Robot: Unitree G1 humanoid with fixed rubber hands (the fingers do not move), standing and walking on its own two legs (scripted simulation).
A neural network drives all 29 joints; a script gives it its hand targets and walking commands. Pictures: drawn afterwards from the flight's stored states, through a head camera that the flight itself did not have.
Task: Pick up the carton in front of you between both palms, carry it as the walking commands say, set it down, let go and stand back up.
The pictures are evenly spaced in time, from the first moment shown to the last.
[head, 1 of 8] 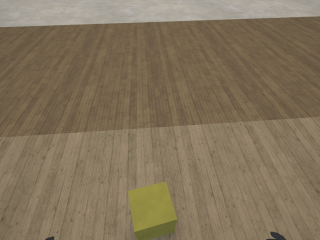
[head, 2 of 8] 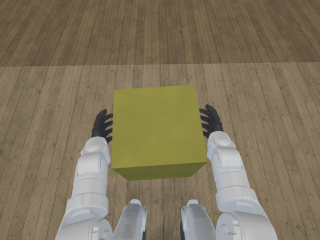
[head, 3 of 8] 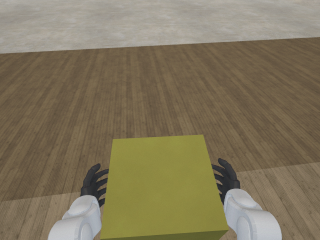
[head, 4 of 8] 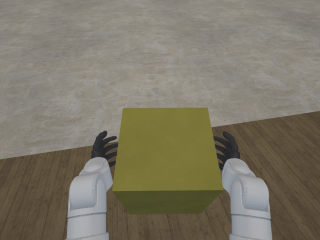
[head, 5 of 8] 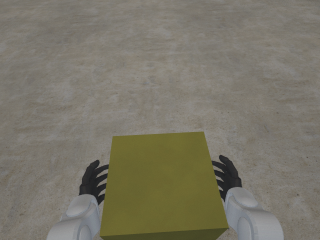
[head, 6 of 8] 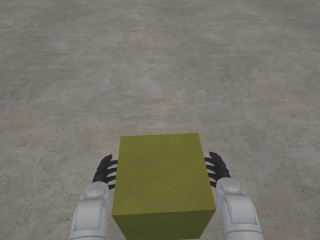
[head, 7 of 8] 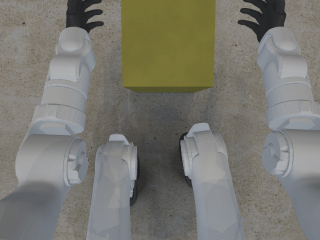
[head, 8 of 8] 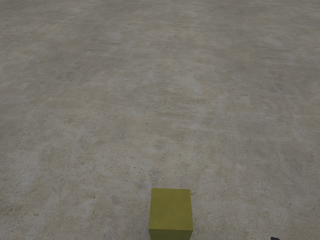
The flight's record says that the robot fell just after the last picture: no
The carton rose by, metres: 0.69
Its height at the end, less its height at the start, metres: -0.26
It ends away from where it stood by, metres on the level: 6.56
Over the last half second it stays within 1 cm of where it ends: yes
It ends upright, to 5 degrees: yes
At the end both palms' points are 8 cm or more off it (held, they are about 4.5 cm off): yes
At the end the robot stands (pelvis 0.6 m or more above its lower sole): yes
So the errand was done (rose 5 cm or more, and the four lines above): yes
